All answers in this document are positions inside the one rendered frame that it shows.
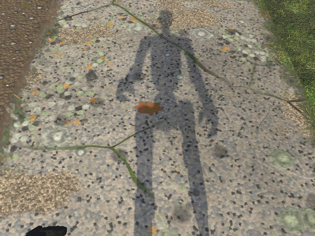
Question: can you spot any left robot hand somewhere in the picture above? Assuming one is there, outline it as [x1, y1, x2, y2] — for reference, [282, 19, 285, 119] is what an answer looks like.
[26, 225, 67, 236]

